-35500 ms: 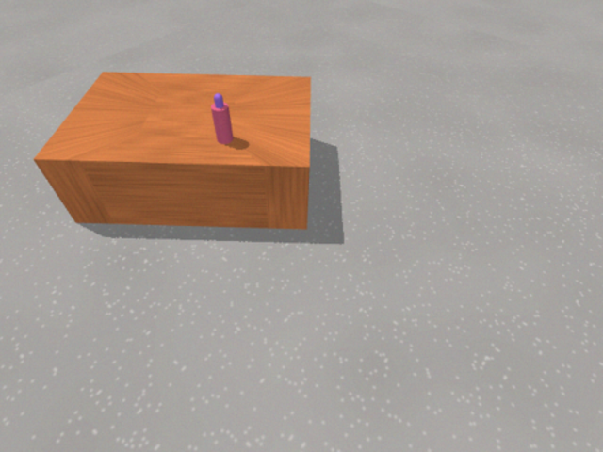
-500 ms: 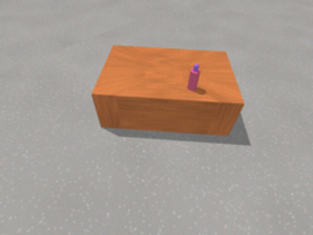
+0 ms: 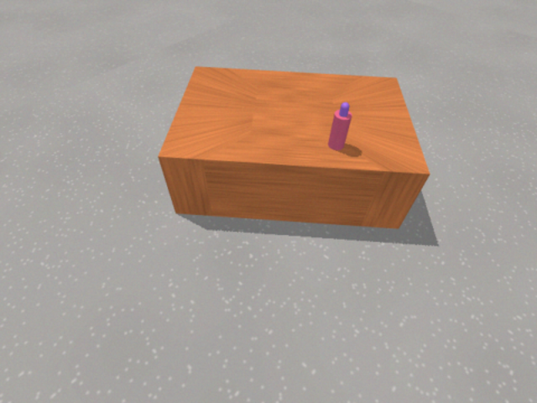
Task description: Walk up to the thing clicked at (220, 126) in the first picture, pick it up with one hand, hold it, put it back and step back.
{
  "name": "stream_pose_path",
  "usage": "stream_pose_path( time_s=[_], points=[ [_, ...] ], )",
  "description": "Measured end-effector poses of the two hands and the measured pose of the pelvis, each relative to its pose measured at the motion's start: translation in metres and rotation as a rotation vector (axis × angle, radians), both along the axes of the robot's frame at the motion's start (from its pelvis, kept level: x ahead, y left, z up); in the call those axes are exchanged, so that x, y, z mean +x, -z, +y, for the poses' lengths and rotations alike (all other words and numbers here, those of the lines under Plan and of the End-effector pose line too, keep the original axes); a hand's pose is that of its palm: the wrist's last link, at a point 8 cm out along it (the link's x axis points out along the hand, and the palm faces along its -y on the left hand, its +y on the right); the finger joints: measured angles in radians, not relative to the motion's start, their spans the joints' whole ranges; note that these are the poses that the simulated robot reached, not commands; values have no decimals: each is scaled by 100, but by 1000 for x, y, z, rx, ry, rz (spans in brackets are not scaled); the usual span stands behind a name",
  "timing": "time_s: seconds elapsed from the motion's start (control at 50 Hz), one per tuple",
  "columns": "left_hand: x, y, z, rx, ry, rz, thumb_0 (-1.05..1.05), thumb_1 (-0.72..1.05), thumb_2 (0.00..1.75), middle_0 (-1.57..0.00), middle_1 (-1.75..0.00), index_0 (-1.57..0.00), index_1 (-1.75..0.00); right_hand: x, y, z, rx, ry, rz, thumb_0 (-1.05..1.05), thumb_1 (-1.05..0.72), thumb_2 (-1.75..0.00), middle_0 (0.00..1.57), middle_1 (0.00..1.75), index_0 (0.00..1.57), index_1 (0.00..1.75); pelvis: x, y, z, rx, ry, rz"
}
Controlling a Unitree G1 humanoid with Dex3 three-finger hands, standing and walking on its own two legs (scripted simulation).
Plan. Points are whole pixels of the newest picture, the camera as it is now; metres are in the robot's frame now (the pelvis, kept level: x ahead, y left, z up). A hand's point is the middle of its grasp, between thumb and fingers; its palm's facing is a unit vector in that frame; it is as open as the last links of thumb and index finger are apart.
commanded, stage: step back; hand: right
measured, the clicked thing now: (340, 125) +1.11 -0.27 -0.31
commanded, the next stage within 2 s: stand in 0.18 s
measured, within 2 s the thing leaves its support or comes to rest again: neither
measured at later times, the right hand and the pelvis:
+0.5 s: hand out of the picture +0.12 -0.25 -0.13, palm faces +0.00 +0.94 -0.34, open 7.3 cm; pelvis +0.01 +0.00 +0.02, yaw +0 degrees
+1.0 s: hand out of the picture +0.07 -0.26 -0.14, palm faces -0.02 +0.94 -0.33, open 7.3 cm; pelvis +0.00 -0.01 +0.02, yaw +0 degrees
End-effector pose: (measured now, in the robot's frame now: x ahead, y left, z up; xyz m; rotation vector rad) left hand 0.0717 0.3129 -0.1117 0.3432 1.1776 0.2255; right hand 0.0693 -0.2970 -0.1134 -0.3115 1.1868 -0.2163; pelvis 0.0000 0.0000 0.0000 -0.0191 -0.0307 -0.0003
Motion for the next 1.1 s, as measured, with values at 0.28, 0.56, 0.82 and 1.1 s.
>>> stream_pose_path(
  time_s=[0.28, 0.56, 0.82, 1.1],
  points=[
    [61, -11, -12, -22, 18, -67, 1, 90, 89, -21, -30, -21, -30, 43, -6, 7, 10, -17, -35, 1, -91, -90, 21, 30, 21, 30, 19, -8, 1, 19, -1, 2],
    [34, -9, -25, -52, 13, 17, 1, 90, 89, -21, -30, -21, -30, 38, -16, -2, 7, -14, -16, 1, -91, -90, 20, 30, 21, 30, 13, -18, -4, 18, -3, -3],
    [2, -12, -21, -32, -13, 56, 1, 90, 89, -21, -30, -21, -30, 14, -12, -3, 17, -9, 20, 1, -91, -90, 20, 30, 21, 30, 3, -19, -7, 18, -3, -10],
    [-12, -12, -21, -30, -13, 60, 1, 90, 89, -21, -30, -21, -30, -8, -9, -5, 22, -7, 52, 1, -91, -90, 20, 30, 21, 30, -5, -19, -8, 17, -8, -6]
  ],
)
